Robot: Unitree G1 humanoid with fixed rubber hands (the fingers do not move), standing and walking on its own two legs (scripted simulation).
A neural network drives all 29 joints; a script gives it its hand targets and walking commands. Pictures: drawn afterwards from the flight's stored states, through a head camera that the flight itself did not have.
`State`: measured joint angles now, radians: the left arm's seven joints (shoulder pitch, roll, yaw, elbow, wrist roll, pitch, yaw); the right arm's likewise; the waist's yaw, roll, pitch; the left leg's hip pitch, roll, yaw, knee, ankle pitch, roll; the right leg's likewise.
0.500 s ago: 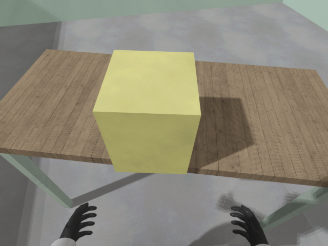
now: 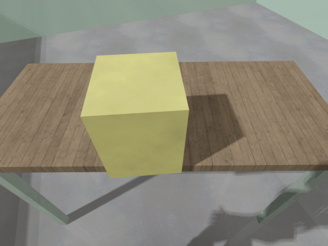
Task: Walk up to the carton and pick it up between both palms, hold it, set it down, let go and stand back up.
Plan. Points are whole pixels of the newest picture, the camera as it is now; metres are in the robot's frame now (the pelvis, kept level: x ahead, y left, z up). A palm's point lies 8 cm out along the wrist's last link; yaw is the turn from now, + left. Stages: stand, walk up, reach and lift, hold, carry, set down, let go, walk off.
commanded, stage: stand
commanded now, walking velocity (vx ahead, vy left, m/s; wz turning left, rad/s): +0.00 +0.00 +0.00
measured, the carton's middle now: (141, 117) +0.42 +0.07 +0.09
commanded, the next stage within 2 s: none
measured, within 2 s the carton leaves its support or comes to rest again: neither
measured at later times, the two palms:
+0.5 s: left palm out of the picture +0.03 +0.24 -0.11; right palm out of the picture -0.03 -0.24 -0.14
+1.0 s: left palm out of the picture +0.00 +0.23 -0.13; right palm out of the picture -0.06 -0.20 -0.15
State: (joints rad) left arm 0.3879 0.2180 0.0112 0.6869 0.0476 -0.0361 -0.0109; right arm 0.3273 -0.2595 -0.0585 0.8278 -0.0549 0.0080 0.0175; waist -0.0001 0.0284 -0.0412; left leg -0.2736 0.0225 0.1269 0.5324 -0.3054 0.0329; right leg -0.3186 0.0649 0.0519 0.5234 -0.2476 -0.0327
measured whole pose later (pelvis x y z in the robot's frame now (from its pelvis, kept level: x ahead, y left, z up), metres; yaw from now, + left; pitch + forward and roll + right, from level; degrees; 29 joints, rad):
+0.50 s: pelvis -0.01 +0.01 +0.00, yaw -4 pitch +3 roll +0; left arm 0.41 0.16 0.02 0.80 0.04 -0.03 0.02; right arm 0.36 -0.21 -0.04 0.97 -0.03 0.00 -0.01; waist -0.01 0.03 -0.06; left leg -0.25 0.02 0.19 0.47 -0.27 0.04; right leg -0.33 0.07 0.12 0.50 -0.21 -0.02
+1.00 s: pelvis -0.01 +0.02 +0.00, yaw -4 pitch +1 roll +0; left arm 0.39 0.12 0.01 0.95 0.03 -0.02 0.04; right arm 0.36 -0.15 -0.03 1.09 -0.03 0.01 -0.03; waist -0.01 0.03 -0.02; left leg -0.20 0.01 0.20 0.45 -0.27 0.06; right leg -0.29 0.06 0.14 0.48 -0.20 0.00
